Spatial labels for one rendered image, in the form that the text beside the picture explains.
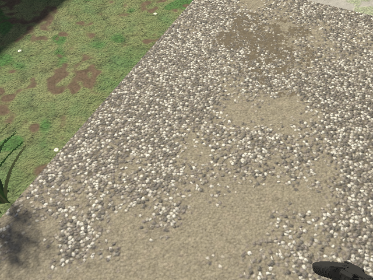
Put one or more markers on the right robot hand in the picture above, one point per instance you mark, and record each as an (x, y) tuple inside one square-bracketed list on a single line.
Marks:
[(340, 271)]

